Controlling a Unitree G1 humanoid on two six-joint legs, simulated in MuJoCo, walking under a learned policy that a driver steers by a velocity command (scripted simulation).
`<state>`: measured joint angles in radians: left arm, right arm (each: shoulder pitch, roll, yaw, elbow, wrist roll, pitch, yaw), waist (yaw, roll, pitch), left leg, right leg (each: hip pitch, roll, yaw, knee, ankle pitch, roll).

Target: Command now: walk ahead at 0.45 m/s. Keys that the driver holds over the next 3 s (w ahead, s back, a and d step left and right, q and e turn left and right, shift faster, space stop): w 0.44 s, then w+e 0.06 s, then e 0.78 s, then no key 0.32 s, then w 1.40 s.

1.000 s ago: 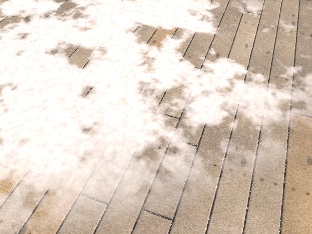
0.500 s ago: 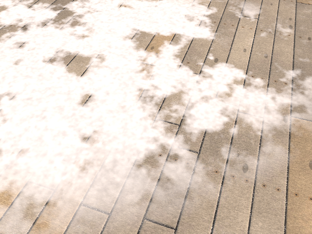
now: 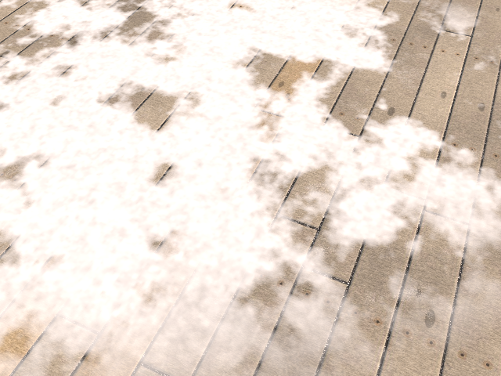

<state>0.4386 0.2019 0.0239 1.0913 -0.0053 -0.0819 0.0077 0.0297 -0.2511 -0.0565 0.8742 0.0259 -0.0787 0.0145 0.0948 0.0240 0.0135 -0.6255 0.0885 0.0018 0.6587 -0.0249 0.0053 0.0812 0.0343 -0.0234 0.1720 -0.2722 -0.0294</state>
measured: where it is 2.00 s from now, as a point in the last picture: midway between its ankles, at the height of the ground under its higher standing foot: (284, 353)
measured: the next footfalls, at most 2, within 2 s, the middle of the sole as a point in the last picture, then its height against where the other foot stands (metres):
left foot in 0.14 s outside the picture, level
right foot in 0.68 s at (317, 351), level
